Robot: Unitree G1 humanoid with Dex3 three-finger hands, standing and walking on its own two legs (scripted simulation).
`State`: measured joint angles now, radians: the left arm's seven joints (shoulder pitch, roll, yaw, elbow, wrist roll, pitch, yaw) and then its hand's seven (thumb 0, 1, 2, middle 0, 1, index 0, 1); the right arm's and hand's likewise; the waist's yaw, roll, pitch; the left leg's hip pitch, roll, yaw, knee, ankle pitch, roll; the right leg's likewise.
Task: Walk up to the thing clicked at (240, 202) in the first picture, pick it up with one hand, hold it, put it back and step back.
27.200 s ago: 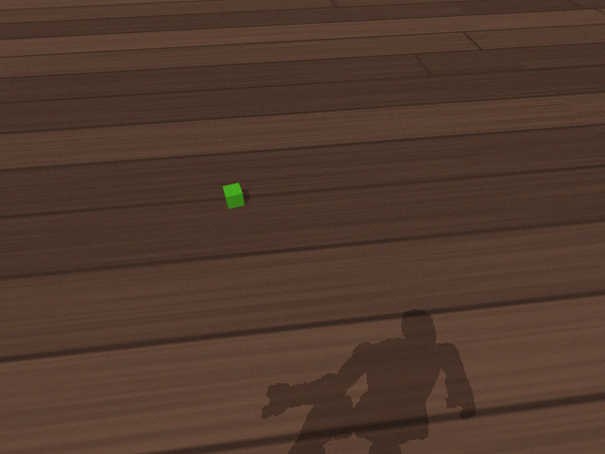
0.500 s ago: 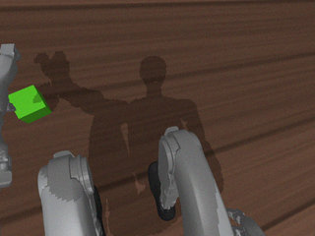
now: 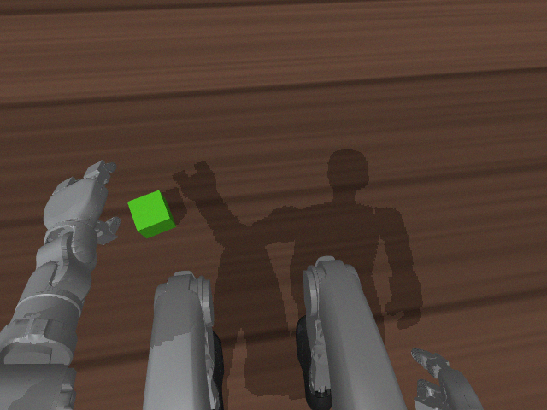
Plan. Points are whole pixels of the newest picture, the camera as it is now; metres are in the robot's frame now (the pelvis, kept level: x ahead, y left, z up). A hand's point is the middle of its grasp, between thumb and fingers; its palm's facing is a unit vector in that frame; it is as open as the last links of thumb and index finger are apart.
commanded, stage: home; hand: left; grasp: from above
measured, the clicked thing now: (152, 214) +0.50 +0.25 -0.40
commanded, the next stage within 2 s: none
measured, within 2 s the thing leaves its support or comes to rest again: neither
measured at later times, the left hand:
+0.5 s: hand (49, 302) +0.27 +0.20 +0.10, palm faces -0.02 -0.93 -0.38, open 7.4 cm
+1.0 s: hand out of the picture +0.22 +0.19 +0.24, palm faces +0.14 -0.97 -0.21, open 7.4 cm
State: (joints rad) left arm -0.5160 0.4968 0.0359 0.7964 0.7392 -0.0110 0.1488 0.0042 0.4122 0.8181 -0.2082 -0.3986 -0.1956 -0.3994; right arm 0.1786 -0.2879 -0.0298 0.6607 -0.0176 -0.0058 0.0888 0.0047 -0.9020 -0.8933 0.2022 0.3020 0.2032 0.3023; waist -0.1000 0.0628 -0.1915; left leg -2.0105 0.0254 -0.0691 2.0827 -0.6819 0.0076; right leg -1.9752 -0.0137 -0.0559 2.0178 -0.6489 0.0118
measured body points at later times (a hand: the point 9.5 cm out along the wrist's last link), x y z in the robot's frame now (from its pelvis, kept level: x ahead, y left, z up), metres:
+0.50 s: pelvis +0.03 +0.00 +0.19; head +0.13 +0.02 +0.63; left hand +0.27 +0.25 +0.12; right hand +0.23 -0.23 +0.10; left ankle +0.08 +0.12 -0.40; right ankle +0.10 -0.13 -0.40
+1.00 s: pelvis +0.08 +0.00 +0.28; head +0.09 +0.00 +0.73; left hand +0.21 +0.24 +0.25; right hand +0.26 -0.23 +0.22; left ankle +0.08 +0.12 -0.40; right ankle +0.09 -0.13 -0.40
